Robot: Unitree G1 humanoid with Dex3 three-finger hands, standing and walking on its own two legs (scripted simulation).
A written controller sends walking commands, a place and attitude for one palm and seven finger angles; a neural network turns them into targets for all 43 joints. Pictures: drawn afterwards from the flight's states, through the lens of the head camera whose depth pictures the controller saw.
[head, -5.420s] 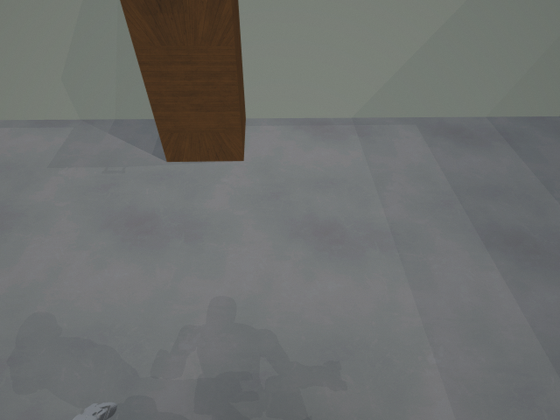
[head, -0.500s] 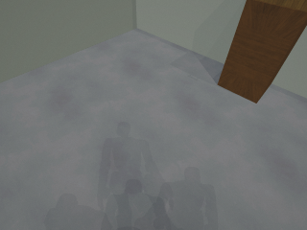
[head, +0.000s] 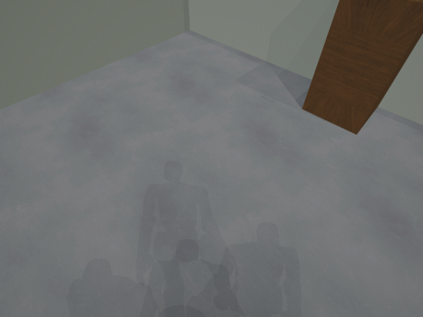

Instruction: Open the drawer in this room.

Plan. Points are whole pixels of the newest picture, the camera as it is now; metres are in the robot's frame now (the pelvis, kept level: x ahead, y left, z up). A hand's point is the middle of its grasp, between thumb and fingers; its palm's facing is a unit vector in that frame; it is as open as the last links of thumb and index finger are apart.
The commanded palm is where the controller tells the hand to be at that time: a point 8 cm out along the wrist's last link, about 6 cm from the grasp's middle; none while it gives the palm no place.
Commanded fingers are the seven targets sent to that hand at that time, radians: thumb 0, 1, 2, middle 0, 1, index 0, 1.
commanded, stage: turn or walk to find it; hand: left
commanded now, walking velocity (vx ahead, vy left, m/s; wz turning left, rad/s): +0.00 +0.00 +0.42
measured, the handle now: out of the picture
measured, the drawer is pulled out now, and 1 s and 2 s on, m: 0.00 0.00 0.00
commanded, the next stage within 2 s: stand and wait in 0.90 s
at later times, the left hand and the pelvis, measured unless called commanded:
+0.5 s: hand out of the picture +0.01 +0.16 -0.18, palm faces +0.08 -0.98 -0.19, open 7.3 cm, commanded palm none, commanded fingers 0.00 0.90 0.90 -0.20 -0.30 -0.20 -0.30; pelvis +0.00 -0.01 -0.01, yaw +2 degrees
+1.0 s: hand out of the picture +0.00 +0.19 -0.18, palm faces +0.18 -0.95 -0.24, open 7.4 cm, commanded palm none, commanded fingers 0.00 0.90 0.90 -0.20 -0.30 -0.20 -0.30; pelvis +0.00 +0.00 -0.01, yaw +9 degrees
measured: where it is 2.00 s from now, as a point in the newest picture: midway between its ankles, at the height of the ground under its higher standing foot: outside the picture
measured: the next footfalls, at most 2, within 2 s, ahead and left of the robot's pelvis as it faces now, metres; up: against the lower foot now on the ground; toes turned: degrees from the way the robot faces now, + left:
right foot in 1.42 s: +0.06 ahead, -0.12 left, +0.00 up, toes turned +10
left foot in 1.84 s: -0.05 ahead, +0.10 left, +0.00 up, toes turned +33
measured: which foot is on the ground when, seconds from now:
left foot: down 0.00-1.00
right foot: down 0.00-1.00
